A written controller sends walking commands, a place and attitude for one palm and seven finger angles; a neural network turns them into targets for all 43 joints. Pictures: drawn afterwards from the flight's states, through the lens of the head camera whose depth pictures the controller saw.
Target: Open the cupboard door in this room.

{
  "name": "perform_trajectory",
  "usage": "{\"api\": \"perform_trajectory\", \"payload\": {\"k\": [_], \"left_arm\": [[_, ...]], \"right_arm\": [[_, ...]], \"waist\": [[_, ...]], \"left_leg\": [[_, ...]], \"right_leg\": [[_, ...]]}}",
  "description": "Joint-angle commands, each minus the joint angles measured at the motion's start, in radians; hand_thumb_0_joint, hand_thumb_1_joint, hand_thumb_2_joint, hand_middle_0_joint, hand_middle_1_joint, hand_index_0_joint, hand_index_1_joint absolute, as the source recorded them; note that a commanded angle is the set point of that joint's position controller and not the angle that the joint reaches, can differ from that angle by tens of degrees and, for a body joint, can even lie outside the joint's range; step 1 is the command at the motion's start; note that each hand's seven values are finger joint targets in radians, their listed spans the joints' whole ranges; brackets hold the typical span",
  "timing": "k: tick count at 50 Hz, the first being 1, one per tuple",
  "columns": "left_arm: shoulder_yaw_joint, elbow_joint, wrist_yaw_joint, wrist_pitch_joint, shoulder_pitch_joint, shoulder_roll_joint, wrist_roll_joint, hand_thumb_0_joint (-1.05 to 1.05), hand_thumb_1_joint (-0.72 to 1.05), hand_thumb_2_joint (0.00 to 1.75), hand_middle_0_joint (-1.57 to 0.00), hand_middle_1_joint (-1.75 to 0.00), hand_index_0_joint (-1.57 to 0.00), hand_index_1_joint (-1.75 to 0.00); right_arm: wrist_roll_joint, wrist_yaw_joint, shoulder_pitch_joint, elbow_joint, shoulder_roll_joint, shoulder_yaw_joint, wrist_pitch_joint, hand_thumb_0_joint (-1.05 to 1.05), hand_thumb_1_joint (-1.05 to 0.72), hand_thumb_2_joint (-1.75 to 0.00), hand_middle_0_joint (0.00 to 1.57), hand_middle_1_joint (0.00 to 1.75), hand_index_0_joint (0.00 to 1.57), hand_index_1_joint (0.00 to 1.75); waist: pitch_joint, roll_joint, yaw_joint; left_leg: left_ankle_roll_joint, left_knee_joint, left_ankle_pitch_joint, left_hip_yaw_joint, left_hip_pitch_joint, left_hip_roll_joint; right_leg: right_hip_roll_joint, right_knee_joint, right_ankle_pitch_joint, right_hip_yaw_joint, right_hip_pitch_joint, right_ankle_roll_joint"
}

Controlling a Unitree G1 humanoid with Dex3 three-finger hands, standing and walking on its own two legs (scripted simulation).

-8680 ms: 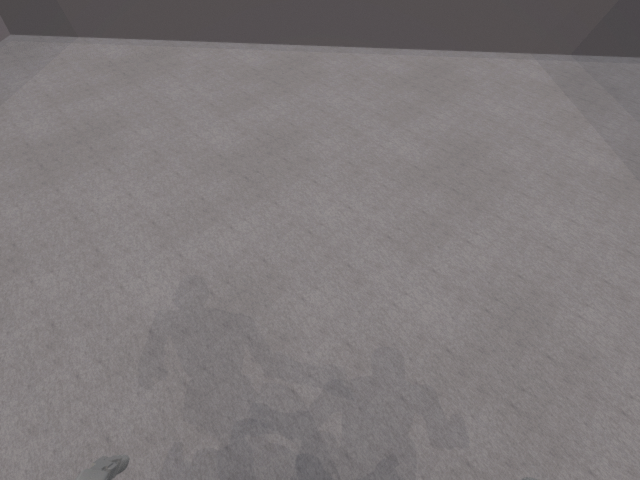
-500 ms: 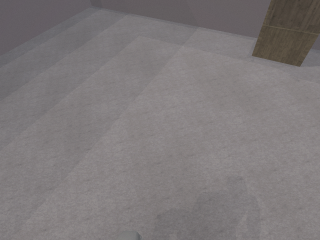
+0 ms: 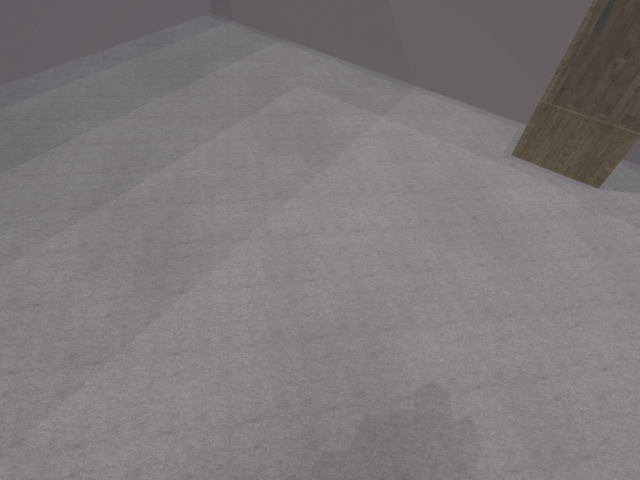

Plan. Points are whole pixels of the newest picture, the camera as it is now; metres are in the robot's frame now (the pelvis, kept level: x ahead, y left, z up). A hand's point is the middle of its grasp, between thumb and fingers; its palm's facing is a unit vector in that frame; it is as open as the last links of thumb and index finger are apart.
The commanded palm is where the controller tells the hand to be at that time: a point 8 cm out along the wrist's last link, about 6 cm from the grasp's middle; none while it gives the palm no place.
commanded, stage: stand and wait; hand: left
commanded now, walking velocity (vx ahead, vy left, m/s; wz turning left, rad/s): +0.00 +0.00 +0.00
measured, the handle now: (607, 9) +1.93 -1.03 +0.02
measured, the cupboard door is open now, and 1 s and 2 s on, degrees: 0 0 0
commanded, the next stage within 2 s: turn or walk to find it in 0.04 s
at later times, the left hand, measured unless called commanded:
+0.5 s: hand out of the picture -0.01 +0.17 -0.19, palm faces +0.10 -0.97 -0.23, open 7.4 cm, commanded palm none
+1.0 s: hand out of the picture -0.09 +0.16 -0.19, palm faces +0.29 -0.94 -0.19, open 7.4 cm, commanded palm none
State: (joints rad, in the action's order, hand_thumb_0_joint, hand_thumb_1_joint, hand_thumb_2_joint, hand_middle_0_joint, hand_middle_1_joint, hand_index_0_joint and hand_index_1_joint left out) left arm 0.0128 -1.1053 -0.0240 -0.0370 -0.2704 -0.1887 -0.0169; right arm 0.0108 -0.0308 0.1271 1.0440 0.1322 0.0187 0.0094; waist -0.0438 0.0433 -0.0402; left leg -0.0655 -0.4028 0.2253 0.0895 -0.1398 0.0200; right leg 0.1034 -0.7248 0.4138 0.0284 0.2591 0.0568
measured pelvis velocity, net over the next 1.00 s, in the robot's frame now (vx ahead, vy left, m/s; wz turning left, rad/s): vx -0.05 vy -0.02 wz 0.23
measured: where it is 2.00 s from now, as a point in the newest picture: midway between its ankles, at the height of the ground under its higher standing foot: outside the picture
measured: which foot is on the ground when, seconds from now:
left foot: down 0.00-0.58, up 0.60-0.84, down 0.86-1.00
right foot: up 0.00-0.08, down 0.10-0.88, up 0.90-1.00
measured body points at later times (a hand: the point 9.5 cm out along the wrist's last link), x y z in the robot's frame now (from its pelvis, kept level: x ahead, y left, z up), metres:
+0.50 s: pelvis -0.03 -0.03 -0.01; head +0.00 -0.02 +0.44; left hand -0.01 +0.22 -0.17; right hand -0.04 -0.25 -0.17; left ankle +0.00 +0.08 -0.74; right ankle -0.03 -0.15 -0.74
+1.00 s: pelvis -0.05 -0.02 -0.01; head -0.04 +0.00 +0.44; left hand -0.11 +0.21 -0.18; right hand +0.09 -0.23 -0.14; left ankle -0.06 +0.09 -0.74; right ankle -0.06 -0.16 -0.71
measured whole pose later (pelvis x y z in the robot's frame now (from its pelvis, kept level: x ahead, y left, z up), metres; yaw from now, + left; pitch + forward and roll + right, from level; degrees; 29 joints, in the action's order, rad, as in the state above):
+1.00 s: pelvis -0.05 -0.02 -0.01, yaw +13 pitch -1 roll -1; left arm 0.04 -1.07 -0.02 -0.05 -0.25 -0.20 -0.02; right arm 0.03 -0.01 0.13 1.01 0.17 0.04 -0.01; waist -0.07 0.04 -0.03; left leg -0.01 -0.53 0.26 0.02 -0.25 -0.02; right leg 0.08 -0.86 0.50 0.10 0.32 0.04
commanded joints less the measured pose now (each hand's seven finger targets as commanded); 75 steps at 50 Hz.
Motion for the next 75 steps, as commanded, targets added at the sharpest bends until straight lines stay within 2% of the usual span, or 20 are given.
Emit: {"api": "perform_trajectory", "payload": {"k": [1,5,9,14,19,25,27,29,31,33,41,43,45,51,58,59,61,62,66,75], "left_arm": [[0.007,0.018,-0.008,0.022,-0.058,-0.041,-0.003,0.00,0.90,0.90,-0.20,-0.30,-0.20,-0.30],[0.013,0.007,-0.017,0.041,-0.064,-0.098,-0.002,0.00,0.90,0.90,-0.20,-0.30,-0.20,-0.30],[0.030,0.039,-0.014,0.032,-0.007,-0.127,0.002,0.00,0.90,0.90,-0.20,-0.30,-0.20,-0.30],[0.043,0.083,-0.015,0.019,0.027,-0.120,0.003,0.00,0.90,0.90,-0.20,-0.30,-0.20,-0.30],[0.029,0.079,-0.013,0.018,0.000,-0.063,0.003,0.00,0.90,0.90,-0.20,-0.30,-0.20,-0.30],[0.038,0.081,-0.014,0.028,-0.038,-0.067,0.007,0.00,0.90,0.90,-0.20,-0.30,-0.20,-0.30],[0.047,0.074,-0.019,0.038,-0.061,-0.105,0.004,0.00,0.90,0.90,-0.20,-0.30,-0.20,-0.30],[0.061,0.089,-0.022,0.045,-0.056,-0.162,-0.001,0.00,0.90,0.90,-0.20,-0.30,-0.20,-0.30],[0.047,0.097,-0.025,0.045,-0.018,-0.126,-0.006,0.00,0.90,0.90,-0.20,-0.30,-0.20,-0.30],[0.041,0.098,-0.019,0.049,0.015,-0.115,-0.010,0.00,0.90,0.90,-0.20,-0.30,-0.20,-0.30],[0.049,0.061,-0.013,0.045,-0.035,-0.151,-0.004,0.00,0.90,0.90,-0.20,-0.30,-0.20,-0.30],[0.046,0.089,-0.009,0.035,-0.057,-0.103,0.002,0.00,0.90,0.90,-0.20,-0.30,-0.20,-0.30],[0.037,0.112,-0.013,0.021,0.021,-0.076,0.002,0.00,0.90,0.90,-0.20,-0.30,-0.20,-0.30],[0.046,0.128,0.005,0.013,0.025,-0.071,0.001,0.00,0.90,0.90,-0.20,-0.30,-0.20,-0.30],[0.052,0.139,0.000,0.025,-0.050,-0.075,0.008,0.00,0.90,0.90,-0.20,-0.30,-0.20,-0.30],[0.057,0.133,-0.004,0.032,-0.079,-0.100,0.005,0.00,0.90,0.90,-0.20,-0.30,-0.20,-0.30],[0.089,0.160,-0.012,0.040,-0.071,-0.251,-0.017,0.00,0.90,0.90,-0.20,-0.30,-0.20,-0.30],[0.083,0.182,-0.013,0.034,-0.051,-0.251,-0.009,0.00,0.90,0.90,-0.20,-0.30,-0.20,-0.30],[0.065,0.223,-0.012,0.042,0.103,-0.160,-0.005,0.00,0.90,0.90,-0.20,-0.30,-0.20,-0.30],[0.079,0.186,-0.011,0.043,-0.028,-0.223,-0.018,0.00,0.90,0.90,-0.20,-0.30,-0.20,-0.30]], "right_arm": [[-0.001,-0.007,0.088,0.012,0.162,0.038,0.006,0.00,-0.90,-0.90,0.20,0.30,0.20,0.30],[-0.010,0.004,0.092,0.010,0.105,0.023,0.001,0.00,-0.90,-0.90,0.20,0.30,0.20,0.30],[0.003,0.014,0.120,0.009,0.118,0.029,-0.024,0.00,-0.90,-0.90,0.20,0.30,0.20,0.30],[0.009,0.019,0.175,0.011,0.118,0.030,-0.027,0.00,-0.90,-0.90,0.20,0.30,0.20,0.30],[0.005,0.009,0.178,0.010,0.175,0.038,-0.008,0.00,-0.90,-0.90,0.20,0.30,0.20,0.30],[0.004,0.005,0.161,-0.013,0.183,0.050,-0.012,0.00,-0.90,-0.90,0.20,0.30,0.20,0.30],[-0.002,0.012,0.148,-0.032,0.149,0.049,-0.015,0.00,-0.90,-0.90,0.20,0.30,0.20,0.30],[0.004,0.015,0.135,-0.054,0.105,0.047,-0.029,0.00,-0.90,-0.90,0.20,0.30,0.20,0.30],[0.009,0.016,0.118,-0.053,0.122,0.058,-0.043,0.00,-0.90,-0.90,0.20,0.30,0.20,0.30],[0.003,0.019,0.118,-0.032,0.086,0.049,-0.044,0.00,-0.90,-0.90,0.20,0.30,0.20,0.30],[-0.003,0.023,0.085,-0.030,0.116,0.037,-0.022,0.00,-0.90,-0.90,0.20,0.30,0.20,0.30],[0.006,0.019,0.088,-0.045,0.211,0.052,-0.011,0.00,-0.90,-0.90,0.20,0.30,0.20,0.30],[0.012,0.012,0.094,-0.041,0.249,0.063,-0.013,0.00,-0.90,-0.90,0.20,0.30,0.20,0.30],[0.014,0.003,0.037,-0.083,0.254,0.067,-0.018,0.00,-0.90,-0.90,0.20,0.30,0.20,0.30],[0.012,0.018,0.028,-0.112,0.258,0.085,-0.035,0.00,-0.90,-0.90,0.20,0.30,0.20,0.30],[0.006,0.022,0.026,-0.119,0.239,0.085,-0.037,0.00,-0.90,-0.90,0.20,0.30,0.20,0.30],[0.002,0.032,0.000,-0.165,0.141,0.070,-0.040,0.00,-0.90,-0.90,0.20,0.30,0.20,0.30],[0.010,0.034,-0.028,-0.170,0.187,0.082,-0.050,0.00,-0.90,-0.90,0.20,0.30,0.20,0.30],[0.012,0.049,0.062,-0.104,0.173,0.087,-0.068,0.00,-0.90,-0.90,0.20,0.30,0.20,0.30],[0.001,0.046,-0.026,-0.133,0.146,0.057,-0.052,0.00,-0.90,-0.90,0.20,0.30,0.20,0.30]], "waist": [[0.027,-0.144,0.031],[-0.014,-0.033,0.031],[-0.079,0.127,0.041],[-0.045,0.025,0.047],[0.013,-0.177,0.024],[0.084,-0.187,0.011],[0.088,-0.062,0.008],[0.052,0.224,0.001],[0.012,0.154,0.019],[-0.022,0.083,0.041],[0.028,0.090,0.038],[0.076,-0.157,0.037],[0.041,-0.330,0.068],[0.046,-0.212,0.049],[0.114,-0.166,0.019],[0.116,-0.121,0.003],[0.058,0.286,-0.022],[0.041,0.203,-0.026],[-0.035,0.109,0.066],[0.033,0.153,-0.015]], "left_leg": [[-0.058,0.088,-0.316,-0.187,0.008,-0.230],[0.037,0.025,-0.072,-0.135,-0.126,-0.111],[0.058,-0.056,0.040,-0.092,-0.129,-0.060],[0.044,-0.055,0.042,-0.146,-0.148,-0.080],[-0.032,0.151,0.043,-0.380,-0.183,-0.214],[-0.057,0.048,-0.201,-0.362,-0.133,-0.197],[0.002,-0.069,-0.167,-0.265,-0.263,-0.116],[0.075,-0.303,0.169,-0.099,-0.342,-0.006],[0.077,-0.498,0.264,-0.126,-0.325,-0.044],[0.082,-0.522,0.244,-0.099,-0.289,-0.049],[0.095,-0.065,-0.052,-0.032,-0.050,-0.054],[0.017,-0.032,-0.393,-0.235,0.065,-0.234],[-0.102,0.101,-0.387,-0.376,-0.020,-0.340],[-0.110,0.073,-0.322,-0.332,-0.018,-0.274],[-0.062,0.012,-0.197,-0.351,-0.116,-0.204],[-0.023,-0.041,-0.119,-0.325,-0.198,-0.160],[0.091,-0.400,0.280,-0.110,-0.464,0.042],[0.084,-0.588,0.331,-0.155,-0.428,0.005],[0.101,-0.809,0.161,-0.135,-0.422,-0.037],[0.126,-0.441,0.245,-0.032,-0.321,-0.052]], "right_leg": [[-0.014,0.208,-0.109,0.024,-0.041,0.000],[0.091,0.364,-0.310,-0.067,-0.122,-0.051],[0.142,0.418,-0.054,-0.091,0.027,-0.102],[0.112,0.357,0.020,-0.038,0.057,-0.097],[-0.018,0.159,-0.111,0.065,-0.033,-0.034],[-0.025,0.215,-0.115,0.037,-0.056,-0.037],[0.077,0.318,-0.230,-0.045,-0.187,-0.061],[0.301,0.437,-0.293,-0.229,-0.156,-0.199],[0.309,0.454,-0.382,-0.196,-0.057,-0.251],[0.244,0.417,-0.488,-0.104,-0.023,-0.224],[0.162,0.253,-0.512,0.018,-0.051,-0.113],[0.058,0.117,-0.289,0.105,0.074,-0.029],[-0.012,-0.101,0.135,0.086,0.116,-0.005],[-0.026,-0.182,0.084,0.019,0.171,-0.005],[-0.071,0.203,-0.112,0.049,-0.064,-0.003],[-0.043,0.332,-0.187,0.032,-0.167,-0.007],[0.321,0.481,-0.187,-0.331,-0.224,-0.153],[0.375,0.491,-0.194,-0.319,-0.083,-0.210],[0.215,0.435,-0.291,-0.079,-0.003,-0.153],[0.256,0.334,-0.592,-0.002,-0.181,-0.199]]}}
